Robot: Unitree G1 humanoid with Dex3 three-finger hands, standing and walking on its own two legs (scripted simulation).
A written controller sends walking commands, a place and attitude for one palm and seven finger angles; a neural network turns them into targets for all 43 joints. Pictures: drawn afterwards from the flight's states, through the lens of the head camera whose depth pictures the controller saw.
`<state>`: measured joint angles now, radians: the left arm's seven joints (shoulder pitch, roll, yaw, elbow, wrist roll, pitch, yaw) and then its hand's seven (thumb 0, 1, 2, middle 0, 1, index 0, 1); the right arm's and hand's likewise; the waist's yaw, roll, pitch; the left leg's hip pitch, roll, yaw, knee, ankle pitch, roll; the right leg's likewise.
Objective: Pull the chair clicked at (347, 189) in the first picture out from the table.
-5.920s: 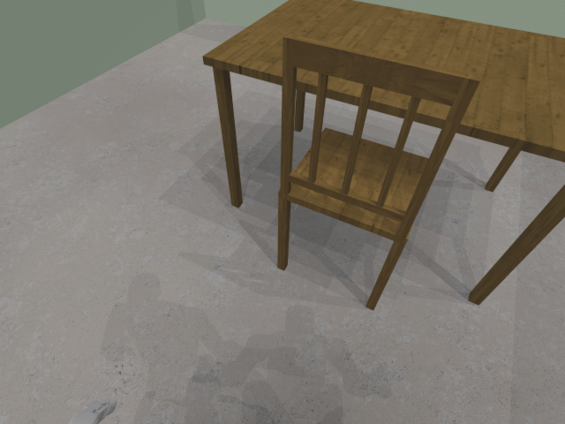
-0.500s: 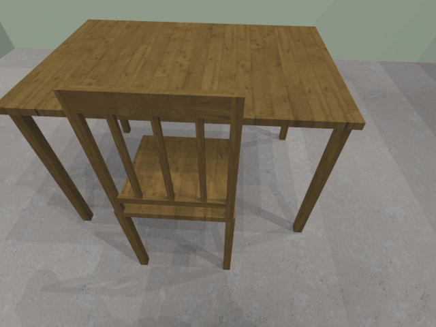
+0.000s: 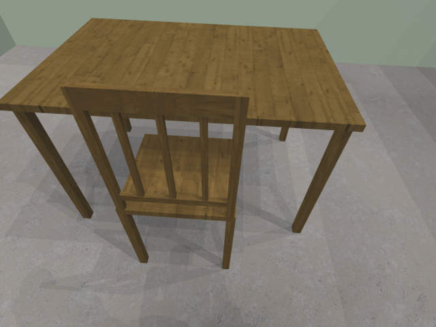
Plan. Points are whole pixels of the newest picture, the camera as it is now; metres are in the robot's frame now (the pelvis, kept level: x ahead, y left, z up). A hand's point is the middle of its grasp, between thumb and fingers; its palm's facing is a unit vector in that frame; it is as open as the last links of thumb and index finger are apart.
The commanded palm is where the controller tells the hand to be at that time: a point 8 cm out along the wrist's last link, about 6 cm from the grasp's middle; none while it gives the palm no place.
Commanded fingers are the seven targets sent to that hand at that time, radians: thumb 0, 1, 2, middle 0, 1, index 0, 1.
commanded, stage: look again from close up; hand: left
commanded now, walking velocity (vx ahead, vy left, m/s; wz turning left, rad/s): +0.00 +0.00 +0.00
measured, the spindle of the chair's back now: (167, 161) +0.54 +0.18 -0.06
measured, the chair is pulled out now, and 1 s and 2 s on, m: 0.00 0.00 0.00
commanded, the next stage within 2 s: shuffle to correct the standing spot in 1.12 s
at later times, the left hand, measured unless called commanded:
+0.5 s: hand out of the picture -0.03 +0.13 -0.18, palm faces +0.06 -0.99 -0.14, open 7.3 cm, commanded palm none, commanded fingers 0.00 0.90 0.90 -0.20 -0.30 -0.20 -0.30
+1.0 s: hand out of the picture -0.02 +0.12 -0.18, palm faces +0.06 -0.99 -0.14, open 7.3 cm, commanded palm none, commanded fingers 0.00 0.90 0.90 -0.20 -0.30 -0.20 -0.30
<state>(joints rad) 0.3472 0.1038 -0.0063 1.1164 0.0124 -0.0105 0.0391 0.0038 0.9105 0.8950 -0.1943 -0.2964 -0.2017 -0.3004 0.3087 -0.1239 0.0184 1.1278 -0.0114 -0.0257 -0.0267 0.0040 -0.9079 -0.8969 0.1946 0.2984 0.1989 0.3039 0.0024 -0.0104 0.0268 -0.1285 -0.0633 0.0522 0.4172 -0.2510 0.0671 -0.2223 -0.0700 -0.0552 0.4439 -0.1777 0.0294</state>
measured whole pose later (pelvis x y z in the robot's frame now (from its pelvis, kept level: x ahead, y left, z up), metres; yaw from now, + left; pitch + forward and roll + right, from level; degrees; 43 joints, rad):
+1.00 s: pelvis +0.00 -0.02 +0.00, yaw +0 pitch -1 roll +0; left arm 0.35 0.10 0.00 1.10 0.01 -0.02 0.04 0.00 0.91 0.90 -0.19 -0.30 -0.20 -0.30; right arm 0.32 -0.09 0.01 1.15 -0.01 -0.02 -0.03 0.00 -0.91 -0.90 0.19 0.30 0.20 0.30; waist 0.00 -0.02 0.03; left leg -0.15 -0.03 0.04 0.41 -0.25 0.03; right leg -0.24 -0.04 -0.07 0.43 -0.17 0.00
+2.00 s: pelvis +0.11 -0.03 -0.01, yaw +3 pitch -1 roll +1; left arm 0.19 0.15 0.04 1.01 0.02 -0.03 0.06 0.01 0.94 0.89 -0.19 -0.30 -0.20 -0.30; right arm 0.30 -0.11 -0.02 1.13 0.00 0.01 -0.05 0.00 -0.91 -0.90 0.20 0.30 0.20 0.30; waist -0.02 0.00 0.10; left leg -0.28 -0.01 0.04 0.80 -0.55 -0.01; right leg -0.29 -0.05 -0.12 0.57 -0.27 -0.05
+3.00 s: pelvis +0.07 +0.08 +0.00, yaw -1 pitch +0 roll +0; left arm 0.34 0.12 0.00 1.08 0.02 0.00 0.04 0.01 0.92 0.89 -0.20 -0.30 -0.20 -0.30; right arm 0.29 -0.16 -0.01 1.10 -0.01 0.00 -0.01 0.01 -0.91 -0.90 0.19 0.30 0.20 0.30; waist -0.01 0.01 0.01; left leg -0.25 -0.10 0.15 0.34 -0.12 0.12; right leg -0.19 -0.03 -0.03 0.48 -0.29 0.01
